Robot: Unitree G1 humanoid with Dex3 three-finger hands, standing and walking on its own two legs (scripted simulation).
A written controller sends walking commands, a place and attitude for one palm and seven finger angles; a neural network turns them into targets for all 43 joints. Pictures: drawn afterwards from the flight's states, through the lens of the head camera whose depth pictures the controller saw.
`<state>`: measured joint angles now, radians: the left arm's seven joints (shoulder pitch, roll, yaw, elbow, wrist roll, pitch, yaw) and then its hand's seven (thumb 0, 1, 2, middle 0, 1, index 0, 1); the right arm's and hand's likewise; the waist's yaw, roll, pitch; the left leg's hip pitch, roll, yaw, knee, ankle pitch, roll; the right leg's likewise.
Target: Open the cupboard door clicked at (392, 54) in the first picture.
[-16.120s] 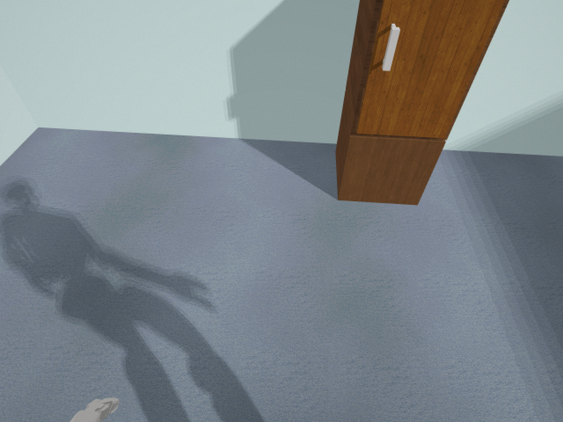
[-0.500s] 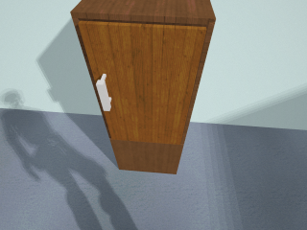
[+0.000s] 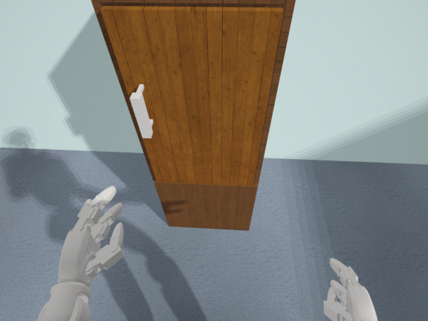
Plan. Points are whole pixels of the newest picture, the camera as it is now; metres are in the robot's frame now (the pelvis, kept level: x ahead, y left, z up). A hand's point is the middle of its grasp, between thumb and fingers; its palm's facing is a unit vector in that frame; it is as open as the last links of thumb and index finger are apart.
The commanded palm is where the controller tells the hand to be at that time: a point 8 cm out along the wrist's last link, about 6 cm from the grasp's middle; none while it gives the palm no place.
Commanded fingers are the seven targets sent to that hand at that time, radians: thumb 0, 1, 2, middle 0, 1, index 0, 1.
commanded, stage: raise the hand with hooked fingers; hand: left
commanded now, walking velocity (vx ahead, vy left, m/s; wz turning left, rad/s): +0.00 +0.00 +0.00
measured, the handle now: (144, 111) +0.59 +0.20 +0.04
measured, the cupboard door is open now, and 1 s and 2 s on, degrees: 0 0 0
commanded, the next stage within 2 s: move the hooked fingers beside the handle in 1.82 s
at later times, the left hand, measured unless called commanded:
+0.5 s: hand (101, 270) +0.21 +0.21 +0.00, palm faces -0.12 -0.99 -0.01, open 10.7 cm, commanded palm +0.18 +0.28 +0.01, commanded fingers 0.00 -0.03 0.50 -0.27 -0.90 -0.27 -0.90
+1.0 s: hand (49, 242) +0.24 +0.29 +0.05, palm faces +0.01 -1.00 -0.07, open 13.5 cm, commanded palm +0.22 +0.34 +0.05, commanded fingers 0.00 -0.50 0.30 -0.30 -1.20 -0.30 -1.20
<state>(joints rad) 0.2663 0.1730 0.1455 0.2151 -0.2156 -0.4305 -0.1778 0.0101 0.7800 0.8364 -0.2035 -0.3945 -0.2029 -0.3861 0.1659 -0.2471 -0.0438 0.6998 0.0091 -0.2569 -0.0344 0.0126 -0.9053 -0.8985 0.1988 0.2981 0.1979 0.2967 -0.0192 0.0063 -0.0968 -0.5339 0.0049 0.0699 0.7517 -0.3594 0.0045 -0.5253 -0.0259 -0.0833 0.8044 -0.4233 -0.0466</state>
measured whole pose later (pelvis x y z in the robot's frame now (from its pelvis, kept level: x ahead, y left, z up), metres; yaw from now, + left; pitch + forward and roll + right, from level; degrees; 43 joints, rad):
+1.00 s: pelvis -0.02 +0.05 -0.02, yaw +1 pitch +9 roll -3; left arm 0.12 0.36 0.33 0.20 -0.32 -0.30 -0.41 0.00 -0.38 0.35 -0.29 -1.13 -0.29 -1.12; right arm 0.24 -0.26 0.05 0.54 0.04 -0.25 -0.06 0.01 -0.90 -0.90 0.20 0.30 0.20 0.30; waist -0.01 0.02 -0.08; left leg -0.69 0.01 0.03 0.95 -0.42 0.06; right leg -0.61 -0.02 -0.11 0.87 -0.42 0.00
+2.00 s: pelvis -0.02 +0.02 -0.01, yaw +1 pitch +8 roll -2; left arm -0.08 0.43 0.43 0.48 -0.35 -0.28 -0.57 -0.01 -0.50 0.30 -0.30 -1.20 -0.30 -1.20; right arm 0.27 -0.28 0.06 0.56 0.04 -0.22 -0.08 0.01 -0.90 -0.90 0.20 0.30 0.20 0.30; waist -0.01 0.03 -0.05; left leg -0.61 0.03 0.03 0.85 -0.38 0.03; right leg -0.55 0.00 -0.11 0.80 -0.39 -0.03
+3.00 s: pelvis -0.02 +0.04 -0.02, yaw -1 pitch +17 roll -3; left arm -0.79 0.60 0.44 1.13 -0.15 -0.36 -0.48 -0.01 -0.50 0.30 -0.30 -1.20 -0.30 -1.20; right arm 0.36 -0.29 0.05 0.62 0.02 -0.04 -0.05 0.01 -0.90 -0.90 0.20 0.30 0.20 0.30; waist -0.14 0.01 -0.07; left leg -0.85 0.03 0.05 0.96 -0.41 0.06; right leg -0.78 0.00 -0.09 0.89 -0.40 -0.01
